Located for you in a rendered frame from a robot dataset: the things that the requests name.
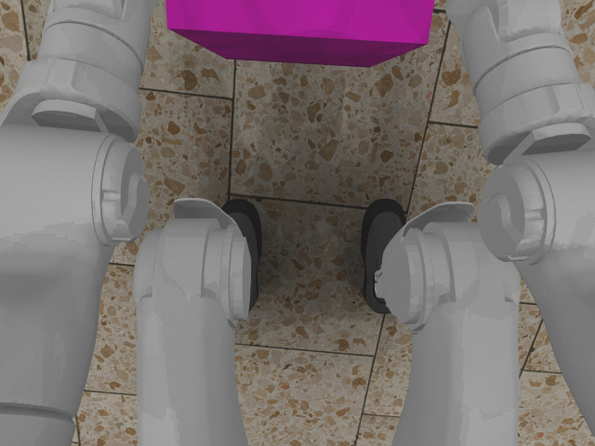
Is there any left robot forearm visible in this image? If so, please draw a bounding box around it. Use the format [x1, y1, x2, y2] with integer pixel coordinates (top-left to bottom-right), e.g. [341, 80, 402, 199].
[0, 0, 160, 143]

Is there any robot right upper arm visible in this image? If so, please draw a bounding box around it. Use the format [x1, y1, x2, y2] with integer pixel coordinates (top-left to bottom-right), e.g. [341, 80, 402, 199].
[477, 149, 595, 438]

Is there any left robot foot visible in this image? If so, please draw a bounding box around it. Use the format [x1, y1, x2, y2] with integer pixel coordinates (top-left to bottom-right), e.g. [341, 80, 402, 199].
[221, 199, 262, 311]

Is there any right robot foot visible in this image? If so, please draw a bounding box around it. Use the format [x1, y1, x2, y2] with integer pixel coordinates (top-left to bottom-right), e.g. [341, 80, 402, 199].
[361, 199, 406, 314]

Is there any right robot forearm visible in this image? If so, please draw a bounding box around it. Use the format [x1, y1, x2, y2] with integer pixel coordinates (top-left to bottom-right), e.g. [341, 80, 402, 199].
[445, 0, 595, 165]

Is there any carton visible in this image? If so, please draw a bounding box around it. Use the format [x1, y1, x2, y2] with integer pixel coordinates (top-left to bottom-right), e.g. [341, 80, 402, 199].
[165, 0, 434, 68]

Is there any robot left upper arm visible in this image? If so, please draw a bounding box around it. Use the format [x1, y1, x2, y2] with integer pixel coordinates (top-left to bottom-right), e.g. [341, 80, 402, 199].
[0, 124, 150, 446]

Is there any robot foot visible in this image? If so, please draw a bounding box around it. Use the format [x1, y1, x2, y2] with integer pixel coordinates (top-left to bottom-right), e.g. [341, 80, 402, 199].
[221, 199, 262, 311]
[361, 199, 406, 314]

